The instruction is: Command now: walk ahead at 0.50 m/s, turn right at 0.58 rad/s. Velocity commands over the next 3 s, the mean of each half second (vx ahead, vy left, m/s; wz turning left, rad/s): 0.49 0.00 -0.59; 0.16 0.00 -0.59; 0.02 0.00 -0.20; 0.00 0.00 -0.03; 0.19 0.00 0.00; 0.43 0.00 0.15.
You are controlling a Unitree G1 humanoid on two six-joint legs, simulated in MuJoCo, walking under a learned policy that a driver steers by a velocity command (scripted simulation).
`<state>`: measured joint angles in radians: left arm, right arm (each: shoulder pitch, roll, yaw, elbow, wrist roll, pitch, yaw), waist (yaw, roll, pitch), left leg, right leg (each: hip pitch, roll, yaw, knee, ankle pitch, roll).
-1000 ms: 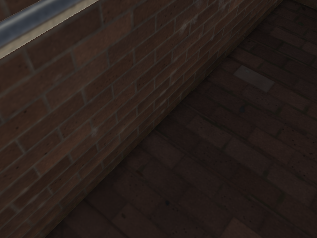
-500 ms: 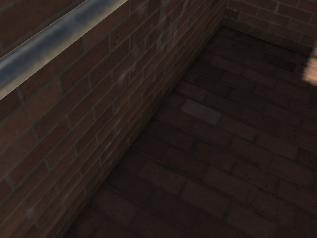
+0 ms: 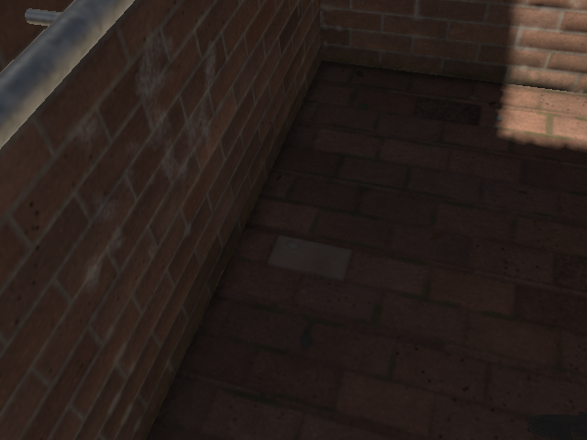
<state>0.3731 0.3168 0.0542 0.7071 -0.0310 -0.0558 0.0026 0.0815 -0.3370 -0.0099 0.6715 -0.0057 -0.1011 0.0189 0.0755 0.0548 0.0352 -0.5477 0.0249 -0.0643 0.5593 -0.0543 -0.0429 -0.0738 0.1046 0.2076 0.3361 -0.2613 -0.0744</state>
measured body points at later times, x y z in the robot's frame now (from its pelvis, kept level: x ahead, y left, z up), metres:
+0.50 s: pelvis +0.28 -0.03 -0.01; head +0.31 -0.03 +0.44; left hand +0.54 +0.17 -0.09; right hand +0.18 -0.31 -0.12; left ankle +0.22 +0.13 -0.75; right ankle +0.40 -0.23 -0.68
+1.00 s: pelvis +0.44 -0.14 -0.01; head +0.47 -0.17 +0.44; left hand +0.73 +0.02 -0.10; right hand +0.42 -0.45 -0.12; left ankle +0.60 -0.05 -0.71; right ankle +0.45 -0.22 -0.75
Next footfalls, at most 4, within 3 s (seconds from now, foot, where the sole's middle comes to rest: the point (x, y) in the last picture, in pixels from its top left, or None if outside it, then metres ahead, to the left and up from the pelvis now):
0.12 left None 0.26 0.12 -0.78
0.62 right None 0.48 -0.23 -0.78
1.12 left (385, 385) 0.61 -0.08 -0.78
1.38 right None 0.40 -0.25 -0.78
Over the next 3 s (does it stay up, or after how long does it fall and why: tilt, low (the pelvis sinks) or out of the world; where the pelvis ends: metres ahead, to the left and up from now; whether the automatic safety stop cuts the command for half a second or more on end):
stays up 0.72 -0.38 0.00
